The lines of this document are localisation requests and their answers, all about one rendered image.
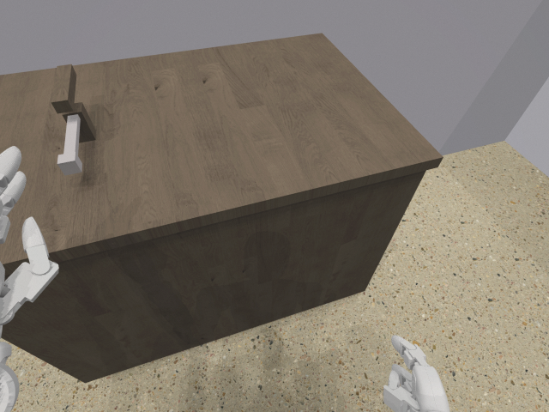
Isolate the counter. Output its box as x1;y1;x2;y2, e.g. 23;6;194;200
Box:
0;33;443;383

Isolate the robot left forearm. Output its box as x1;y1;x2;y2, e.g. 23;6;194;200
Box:
0;342;19;412

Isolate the left robot hand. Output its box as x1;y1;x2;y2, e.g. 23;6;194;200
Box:
0;146;59;339

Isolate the right robot hand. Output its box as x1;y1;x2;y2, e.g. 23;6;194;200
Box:
383;335;450;412

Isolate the tap lever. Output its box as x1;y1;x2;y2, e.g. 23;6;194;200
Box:
57;114;82;176

